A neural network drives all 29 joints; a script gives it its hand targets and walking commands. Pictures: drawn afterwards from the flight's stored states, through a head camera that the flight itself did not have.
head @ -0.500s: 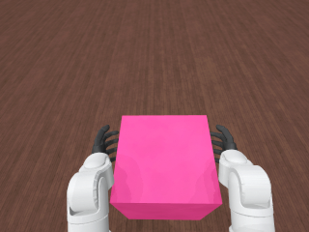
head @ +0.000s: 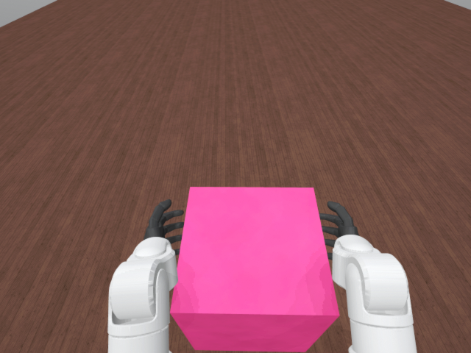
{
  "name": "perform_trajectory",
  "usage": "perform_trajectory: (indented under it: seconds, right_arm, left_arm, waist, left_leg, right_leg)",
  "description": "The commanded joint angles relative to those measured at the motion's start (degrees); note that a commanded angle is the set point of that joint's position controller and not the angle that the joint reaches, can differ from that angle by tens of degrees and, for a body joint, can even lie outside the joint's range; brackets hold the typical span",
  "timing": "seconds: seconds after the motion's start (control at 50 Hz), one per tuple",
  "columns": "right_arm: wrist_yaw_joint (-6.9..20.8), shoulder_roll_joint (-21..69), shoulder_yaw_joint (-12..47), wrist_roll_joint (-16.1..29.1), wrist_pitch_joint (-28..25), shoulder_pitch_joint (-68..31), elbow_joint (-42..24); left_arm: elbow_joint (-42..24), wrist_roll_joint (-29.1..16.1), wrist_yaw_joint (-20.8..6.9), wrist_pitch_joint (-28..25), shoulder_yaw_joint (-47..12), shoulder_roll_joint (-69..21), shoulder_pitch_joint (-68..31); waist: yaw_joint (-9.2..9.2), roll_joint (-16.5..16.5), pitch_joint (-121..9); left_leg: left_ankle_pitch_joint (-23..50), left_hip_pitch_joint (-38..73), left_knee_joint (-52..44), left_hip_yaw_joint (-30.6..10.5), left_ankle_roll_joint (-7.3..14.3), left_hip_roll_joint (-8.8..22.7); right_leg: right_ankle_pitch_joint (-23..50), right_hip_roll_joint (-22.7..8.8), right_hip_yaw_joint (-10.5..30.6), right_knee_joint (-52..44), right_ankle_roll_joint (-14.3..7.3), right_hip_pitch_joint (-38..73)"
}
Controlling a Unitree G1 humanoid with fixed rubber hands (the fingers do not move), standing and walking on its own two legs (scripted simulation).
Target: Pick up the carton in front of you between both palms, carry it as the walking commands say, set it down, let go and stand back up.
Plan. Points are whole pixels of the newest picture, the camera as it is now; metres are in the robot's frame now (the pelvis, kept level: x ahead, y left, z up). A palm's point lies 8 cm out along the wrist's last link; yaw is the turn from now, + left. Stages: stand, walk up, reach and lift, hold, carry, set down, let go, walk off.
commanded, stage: carry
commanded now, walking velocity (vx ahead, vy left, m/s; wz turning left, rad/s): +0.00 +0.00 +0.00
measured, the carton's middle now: (250, 273) +0.28 +0.00 +0.00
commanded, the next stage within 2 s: none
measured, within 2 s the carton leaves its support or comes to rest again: neither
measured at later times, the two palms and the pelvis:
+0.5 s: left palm (154, 268) +0.26 +0.15 +0.07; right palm (340, 269) +0.25 -0.14 +0.06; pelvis -0.02 +0.00 +0.00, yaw +0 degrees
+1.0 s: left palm (161, 277) +0.25 +0.14 +0.05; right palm (345, 277) +0.24 -0.15 +0.04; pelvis -0.04 +0.00 +0.00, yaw +0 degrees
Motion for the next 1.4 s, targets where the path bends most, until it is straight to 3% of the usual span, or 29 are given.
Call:
perform_trajectory:
  seconds: [0.0,0.08,0.12,0.18,0.2,0.24,0.26,0.38,0.44,0.5,0.54,0.56,0.6,0.66,0.76,0.78,0.86,0.88,0.92,0.94,1.0,1.04,1.06,1.1,1.16,1.26,1.3,1.34,1.38]
  right_arm:
    - [15.04,56.32,32.6,21.77,-2.16,-22.52,-8.09]
    - [16.55,54.38,32.27,21.19,-4.12,-24.52,-6.86]
    - [18.0,55.47,33.23,20.69,-4.59,-22.22,-2.62]
    - [19.63,57.49,34.21,20.84,-7.79,-25.6,-0.77]
    - [20.11,57.39,33.48,19.38,-8.56,-24.76,-0.17]
    - [20.62,55.51,32.67,18.26,-10.42,-25.76,2.71]
    - [21.06,56.23,32.98,17.97,-11.64,-24.72,2.0]
    - [23.07,55.59,31.81,16.05,-17.1,-26.14,7.87]
    - [23.82,54.02,30.4,14.99,-20.54,-28.97,9.24]
    - [24.28,52.97,27.09,11.47,-23.17,-27.09,15.8]
    - [24.54,51.67,27.23,11.13,-26.4,-28.63,15.98]
    - [25.01,52.11,25.05,9.85,-27.65,-28.97,18.22]
    - [25.37,51.94,24.8,9.51,-30.12,-30.88,19.82]
    - [26.41,51.53,21.91,6.94,-33.43,-29.13,26.92]
    - [26.11,50.05,21.06,6.17,-37.53,-35.2,26.75]
    - [26.46,50.92,23.11,6.41,-38.14,-35.25,26.79]
    - [25.78,52.58,25.35,7.26,-37.03,-29.31,24.1]
    - [26.13,53.26,24.43,7.2,-36.35,-29.93,24.8]
    - [26.02,52.31,25.56,7.98,-35.71,-30.4,21.9]
    - [26.17,52.64,26.2,8.58,-34.98,-29.39,22.59]
    - [26.0,51.67,24.38,7.35,-33.73,-30.12,23.43]
    - [25.89,51.65,25.33,7.6,-33.87,-31.13,22.37]
    - [26.16,52.08,25.61,8.59,-34.22,-29.79,22.78]
    - [25.82,52.12,25.67,7.18,-33.55,-29.84,22.08]
    - [26.05,51.45,23.74,7.21,-33.87,-31.31,23.9]
    - [26.15,51.52,23.72,7.4,-33.44,-32.66,23.47]
    - [25.76,52.21,25.46,8.69,-33.43,-32.48,21.58]
    - [25.8,51.7,26.1,8.25,-33.73,-31.17,22.12]
    - [26.26,53.39,25.82,8.83,-34.02,-31.24,22.48]
  left_arm:
    - [-3.3,-20.28,-14.26,-0.42,-31.2,-59.3,-16.22]
    - [-0.39,-20.06,-15.38,-1.6,-32.62,-59.67,-17.54]
    - [1.44,-19.58,-16.53,-1.93,-32.2,-58.6,-17.85]
    - [1.54,-19.17,-18.75,-5.25,-33.19,-58.92,-20.04]
    - [3.42,-18.25,-19.11,-5.63,-32.66,-59.35,-19.47]
    - [11.23,-15.85,-20.17,-7.2,-28.95,-58.12,-16.16]
    - [6.2,-18.33,-20.6,-8.77,-33.38,-60.11,-20.11]
    - [14.77,-14.23,-21.99,-14.05,-29.25,-58.56,-17.94]
    - [16.8,-12.94,-22.72,-17.43,-27.4,-57.87,-19.56]
    - [21.09,-10.76,-23.75,-20.61,-25.2,-56.2,-19.93]
    - [25.39,-9.91,-23.98,-23.27,-22.91,-56.03,-19.32]
    - [25.17,-7.65,-24.03,-24.28,-22.73,-54.02,-20.23]
    - [27.11,-7.53,-24.6,-27.16,-21.72,-55.49,-22.61]
    - [29.64,-6.6,-25.0,-30.66,-20.58,-52.78,-25.54]
    - [37.22,-3.91,-25.71,-34.09,-17.36,-53.78,-25.74]
    - [35.95,-3.38,-25.32,-34.61,-17.69,-52.05,-24.41]
    - [29.9,-8.11,-25.66,-34.47,-23.84,-55.5,-26.26]
    - [29.18,-6.92,-25.18,-33.47,-23.02,-54.27,-24.33]
    - [29.58,-6.63,-24.81,-31.84,-24.07,-54.88,-22.37]
    - [27.25,-6.88,-24.56,-31.75,-24.45,-53.79,-21.85]
    - [29.8,-5.62,-24.62,-30.99,-20.84,-54.13,-21.64]
    - [28.54,-7.2,-24.8,-31.39,-23.36,-54.38,-23.72]
    - [28.23,-7.24,-24.81,-31.08,-24.06,-54.47,-23.3]
    - [28.94,-7.82,-24.96,-31.05,-23.32,-55.9,-24.07]
    - [30.66,-6.29,-24.87,-30.76,-22.36,-55.09,-23.46]
    - [31.2,-5.99,-25.13,-30.48,-21.04,-54.05,-23.97]
    - [29.09,-7.81,-25.13,-30.94,-23.32,-55.41,-24.81]
    - [29.07,-7.77,-25.15,-31.36,-22.84,-55.05,-23.64]
    - [28.17,-7.83,-25.16,-31.16,-22.98,-54.39,-23.67]
  waist:
    - [-0.07,-1.48,-16.03]
    - [0.19,5.54,-11.98]
    - [0.37,-0.56,-11.83]
    - [0.28,-1.22,-9.94]
    - [0.08,2.47,-10.47]
    - [0.22,-1.09,-9.7]
    - [0.01,0.99,-10.83]
    - [0.51,3.46,-10.27]
    - [0.38,-1.75,-12.03]
    - [-0.15,1.7,-11.41]
    - [-0.29,-0.08,-9.96]
    - [0.09,3.22,-10.08]
    - [0.32,0.43,-11.25]
    - [0.5,0.52,-10.55]
    - [0.21,0.94,-9.54]
    - [-0.04,-1.62,-8.46]
    - [0.1,2.2,-15.17]
    - [0.16,-0.36,-13.9]
    - [0.22,0.97,-14.2]
    - [0.12,2.82,-15.4]
    - [0.14,-1.26,-12.28]
    - [0.12,1.22,-9.45]
    - [0.23,2.1,-10.7]
    - [0.62,-3.06,-12.76]
    - [0.23,3.04,-10.65]
    - [0.13,-2.03,-11.42]
    - [0.14,2.93,-8.63]
    - [0.41,-0.53,-11.63]
    - [0.44,1.14,-12.16]
  left_leg:
    - [34.72,6.74,-0.27,-3.95,-0.33,6.52]
    - [34.43,7.24,-1.83,-4.34,0.61,6.65]
    - [29.51,5.15,-1.47,-5.12,1.15,7.23]
    - [24.17,5.38,-3.77,-4.59,0.62,5.63]
    - [23.48,5.37,-3.43,-4.17,0.35,5.79]
    - [19.57,5.11,-4.52,-5.0,0.89,6.64]
    - [19.35,4.64,-5.35,-5.0,1.39,6.61]
    - [19.03,4.26,-4.87,-4.86,1.32,6.38]
    - [20.22,5.81,-4.83,-4.32,1.3,6.29]
    - [18.13,6.21,-4.18,-3.56,0.49,5.48]
    - [20.67,4.47,-6.2,-4.36,0.64,5.68]
    - [20.63,5.87,-5.03,-4.04,1.11,6.64]
    - [18.73,3.92,-5.63,-4.82,1.57,6.74]
    - [13.83,4.75,-6.03,-4.13,0.78,6.05]
    - [10.06,4.4,-7.63,-4.22,1.16,5.34]
    - [11.16,4.97,-7.94,-4.9,0.56,5.96]
    - [17.86,6.57,-4.85,-4.65,1.29,5.96]
    - [19.97,7.48,-4.93,-4.25,0.93,5.75]
    - [23.65,5.89,-3.42,-3.62,0.74,5.55]
    - [24.44,7.11,-4.05,-4.63,0.62,5.74]
    - [15.97,5.08,-4.32,-3.75,0.02,5.11]
    - [10.02,2.18,-6.32,-3.91,0.33,5.2]
    - [9.71,2.99,-5.85,-4.12,0.46,5.77]
    - [12.6,4.81,-5.63,-4.19,0.35,5.8]
    - [11.5,3.59,-6.12,-3.93,-0.11,5.31]
    - [12.0,4.45,-5.93,-4.66,0.36,6.48]
    - [12.9,1.19,-6.01,-3.97,0.32,5.74]
    - [13.41,3.6,-6.21,-5.12,0.53,6.43]
    - [15.69,5.53,-6.12,-4.45,0.44,6.14]
  right_leg:
    - [33.83,-5.99,3.69,-0.66,1.03,8.53]
    - [26.99,-6.63,4.7,-1.11,0.05,3.19]
    - [24.64,-5.93,4.09,-3.11,0.42,5.46]
    - [22.22,-5.79,3.75,-3.08,0.63,2.67]
    - [22.34,-5.79,4.35,-4.55,0.79,2.97]
    - [17.38,-5.68,4.83,-4.69,0.78,2.09]
    - [16.8,-6.42,4.8,-4.73,0.28,4.38]
    - [17.44,-6.2,5.74,-5.73,-0.14,2.98]
    - [20.51,-6.24,4.47,-4.29,-0.03,2.71]
    - [19.38,-6.2,5.73,-4.98,-0.06,2.52]
    - [16.5,-6.04,4.48,-3.51,-0.01,2.54]
    - [16.2,-5.64,5.53,-5.68,0.05,0.67]
    - [15.92,-5.55,5.21,-4.11,-0.17,3.61]
    - [14.64,-5.75,5.1,-6.06,-0.71,1.68]
    - [8.3,-5.91,5.76,-8.06,-0.37,0.71]
    - [9.76,-5.11,5.18,-7.34,-0.54,-1.06]
    - [14.48,-6.07,5.85,-5.76,-0.92,3.09]
    - [18.32,-5.79,4.92,-4.67,-0.67,1.1]
    - [23.31,-5.84,4.94,-2.05,-0.32,3.01]
    - [19.24,-6.5,4.72,-1.98,-0.78,3.47]
    - [19.26,-5.98,5.17,-5.41,-0.4,0.47]
    - [13.64,-6.02,6.29,-6.13,-0.87,0.17]
    - [13.29,-6.54,6.09,-7.24,-0.48,1.32]
    - [16.17,-6.06,6.03,-6.05,-1.02,1.62]
    - [16.77,-6.22,6.19,-6.01,-0.91,1.21]
    - [13.77,-5.75,6.13,-6.81,-1.28,-0.24]
    - [17.04,-6.06,6.39,-7.76,-0.64,1.04]
    - [13.83,-5.55,4.79,-6.67,-0.77,2.51]
    - [14.81,-5.85,5.16,-5.78,-0.55,1.26]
